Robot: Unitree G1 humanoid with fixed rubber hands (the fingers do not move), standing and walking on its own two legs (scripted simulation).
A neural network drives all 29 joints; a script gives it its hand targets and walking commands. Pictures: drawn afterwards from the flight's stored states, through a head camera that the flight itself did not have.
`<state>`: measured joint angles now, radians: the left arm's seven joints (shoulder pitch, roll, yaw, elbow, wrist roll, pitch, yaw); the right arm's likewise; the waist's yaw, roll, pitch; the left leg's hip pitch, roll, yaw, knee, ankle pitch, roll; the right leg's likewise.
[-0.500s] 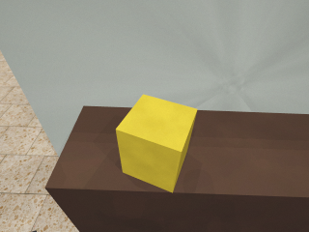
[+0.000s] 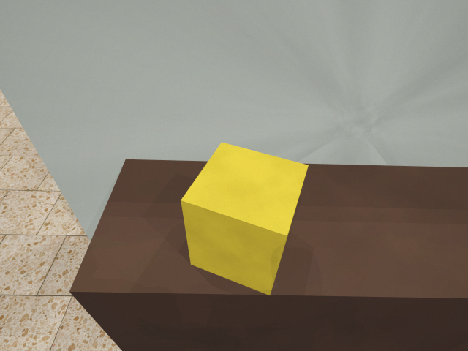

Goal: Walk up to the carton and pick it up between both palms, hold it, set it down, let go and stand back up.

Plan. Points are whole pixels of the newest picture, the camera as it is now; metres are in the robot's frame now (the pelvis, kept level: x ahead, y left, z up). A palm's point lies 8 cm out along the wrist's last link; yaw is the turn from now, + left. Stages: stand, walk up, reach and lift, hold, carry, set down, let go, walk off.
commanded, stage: walk up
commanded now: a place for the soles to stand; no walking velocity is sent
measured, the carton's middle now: (245, 218) +0.44 -0.04 -0.06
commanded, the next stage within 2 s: stand in 0.60 s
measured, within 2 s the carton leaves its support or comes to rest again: neither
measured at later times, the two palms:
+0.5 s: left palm out of the picture +0.09 +0.31 -0.07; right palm out of the picture +0.09 -0.32 -0.09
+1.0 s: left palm out of the picture +0.08 +0.30 -0.06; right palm out of the picture +0.08 -0.33 -0.09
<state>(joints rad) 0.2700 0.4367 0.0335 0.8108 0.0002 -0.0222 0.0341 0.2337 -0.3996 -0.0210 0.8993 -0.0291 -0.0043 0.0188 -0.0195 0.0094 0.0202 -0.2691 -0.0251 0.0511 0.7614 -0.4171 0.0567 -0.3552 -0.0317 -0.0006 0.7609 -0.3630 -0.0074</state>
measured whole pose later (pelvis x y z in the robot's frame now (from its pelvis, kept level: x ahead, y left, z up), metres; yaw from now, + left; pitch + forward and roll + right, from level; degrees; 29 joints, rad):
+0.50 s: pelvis +0.00 -0.01 +0.01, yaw +0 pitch -2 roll +0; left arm 0.27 0.44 0.03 0.81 0.00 -0.03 0.02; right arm 0.18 -0.40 -0.02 0.90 -0.03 -0.01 0.02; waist -0.02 0.01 0.02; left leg -0.26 -0.03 0.05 0.68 -0.38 0.05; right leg -0.34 -0.03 0.00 0.68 -0.30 0.00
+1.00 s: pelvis -0.01 -0.02 +0.02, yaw +0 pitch -1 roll +1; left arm 0.27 0.42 0.03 0.81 0.00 -0.03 0.02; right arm 0.15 -0.40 -0.02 0.94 -0.03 0.00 0.02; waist -0.02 0.01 0.02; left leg -0.25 -0.03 0.05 0.57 -0.30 0.04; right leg -0.34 -0.03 0.00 0.59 -0.24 0.00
